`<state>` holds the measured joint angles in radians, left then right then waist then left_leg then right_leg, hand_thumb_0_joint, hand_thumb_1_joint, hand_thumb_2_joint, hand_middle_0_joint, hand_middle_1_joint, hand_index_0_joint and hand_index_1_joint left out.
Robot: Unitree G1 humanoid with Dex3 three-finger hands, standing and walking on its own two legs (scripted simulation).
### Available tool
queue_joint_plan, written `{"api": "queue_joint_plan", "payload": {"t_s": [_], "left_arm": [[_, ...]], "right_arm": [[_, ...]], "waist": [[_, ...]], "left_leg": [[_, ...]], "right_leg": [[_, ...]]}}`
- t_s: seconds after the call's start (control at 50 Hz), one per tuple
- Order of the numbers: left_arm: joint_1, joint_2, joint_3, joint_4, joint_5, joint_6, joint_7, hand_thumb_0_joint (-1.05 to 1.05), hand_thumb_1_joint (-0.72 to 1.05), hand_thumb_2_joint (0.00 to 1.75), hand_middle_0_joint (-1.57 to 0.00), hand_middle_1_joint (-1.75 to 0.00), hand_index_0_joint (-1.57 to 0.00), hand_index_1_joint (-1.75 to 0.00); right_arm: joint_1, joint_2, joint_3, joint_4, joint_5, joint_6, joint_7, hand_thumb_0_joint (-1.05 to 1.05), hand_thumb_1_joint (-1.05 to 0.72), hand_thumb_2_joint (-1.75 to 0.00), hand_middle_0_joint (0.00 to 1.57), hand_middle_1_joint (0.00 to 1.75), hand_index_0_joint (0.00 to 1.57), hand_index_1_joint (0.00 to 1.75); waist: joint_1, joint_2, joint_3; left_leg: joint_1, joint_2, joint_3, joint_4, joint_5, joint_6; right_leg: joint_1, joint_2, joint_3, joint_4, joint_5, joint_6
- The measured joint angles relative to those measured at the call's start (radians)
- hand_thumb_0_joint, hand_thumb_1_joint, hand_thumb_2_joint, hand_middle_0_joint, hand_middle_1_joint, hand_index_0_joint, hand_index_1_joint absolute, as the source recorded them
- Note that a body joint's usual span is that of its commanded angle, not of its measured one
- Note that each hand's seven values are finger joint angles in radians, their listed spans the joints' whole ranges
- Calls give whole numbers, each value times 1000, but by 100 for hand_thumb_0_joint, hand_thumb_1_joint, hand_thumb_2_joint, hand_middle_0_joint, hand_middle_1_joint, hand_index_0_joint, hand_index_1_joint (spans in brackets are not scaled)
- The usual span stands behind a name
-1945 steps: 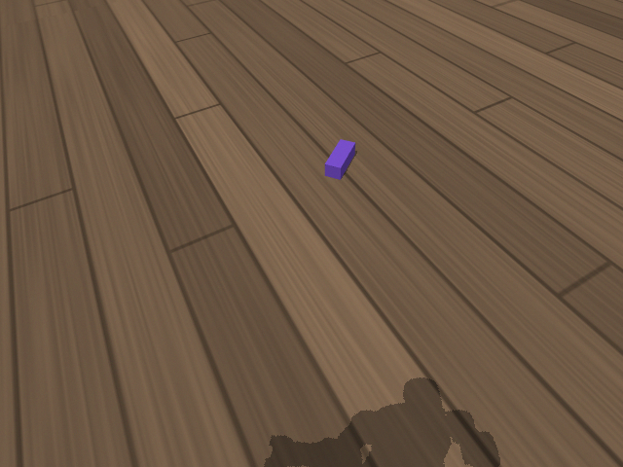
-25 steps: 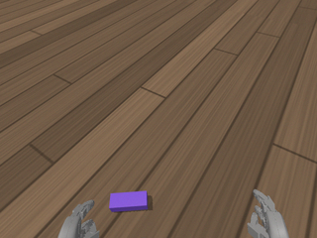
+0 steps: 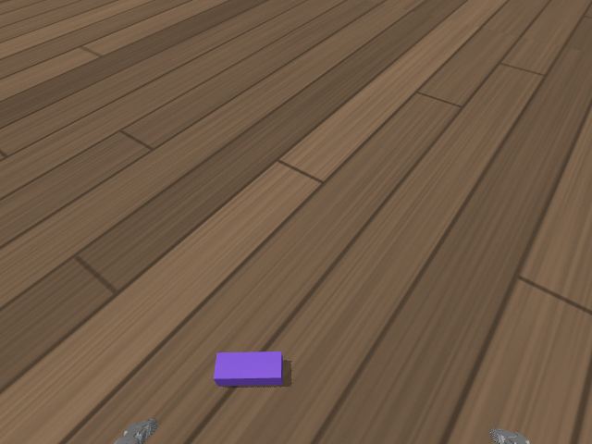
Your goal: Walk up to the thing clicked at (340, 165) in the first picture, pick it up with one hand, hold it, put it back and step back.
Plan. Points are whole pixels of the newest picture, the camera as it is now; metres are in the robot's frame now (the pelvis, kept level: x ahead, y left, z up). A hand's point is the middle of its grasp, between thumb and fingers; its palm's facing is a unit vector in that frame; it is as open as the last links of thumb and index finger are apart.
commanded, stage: stand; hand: left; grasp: from above
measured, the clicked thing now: (249, 368) +0.44 +0.22 -0.72
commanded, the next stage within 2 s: none
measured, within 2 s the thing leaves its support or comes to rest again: neither
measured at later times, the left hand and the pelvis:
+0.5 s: hand out of the picture +0.03 +0.24 -0.14, palm faces +0.04 -0.94 -0.34, open 7.4 cm; pelvis -0.01 +0.00 +0.03, yaw +0 degrees
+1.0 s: hand out of the picture +0.04 +0.24 -0.14, palm faces +0.01 -0.94 -0.33, open 7.4 cm; pelvis -0.01 +0.00 +0.03, yaw +0 degrees
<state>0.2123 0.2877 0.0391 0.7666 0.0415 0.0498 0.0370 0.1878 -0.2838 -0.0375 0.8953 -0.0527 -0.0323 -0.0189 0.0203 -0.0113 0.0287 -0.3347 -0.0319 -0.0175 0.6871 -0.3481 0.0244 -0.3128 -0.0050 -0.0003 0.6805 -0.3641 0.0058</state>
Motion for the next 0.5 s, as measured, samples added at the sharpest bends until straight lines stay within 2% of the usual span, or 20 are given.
{"api": "queue_joint_plan", "payload": {"t_s": [0.22,0.5], "left_arm": [[-5,-18,-1,254,-11,-25,1,1,90,90,-20,-30,-20,-30],[-39,-5,-3,365,-12,-41,-2,1,90,90,-20,-30,-20,-30]], "right_arm": [[-8,11,3,135,18,21,-12,1,-90,-90,20,30,20,30],[-39,-1,4,214,28,28,-8,1,-90,-90,20,30,20,30]], "waist": [[4,11,31],[1,28,35]], "left_leg": [[175,-9,7,-235,113,7],[238,-6,2,-338,179,3]], "right_leg": [[167,-12,10,-224,110,12],[231,-10,6,-325,174,10]]}}
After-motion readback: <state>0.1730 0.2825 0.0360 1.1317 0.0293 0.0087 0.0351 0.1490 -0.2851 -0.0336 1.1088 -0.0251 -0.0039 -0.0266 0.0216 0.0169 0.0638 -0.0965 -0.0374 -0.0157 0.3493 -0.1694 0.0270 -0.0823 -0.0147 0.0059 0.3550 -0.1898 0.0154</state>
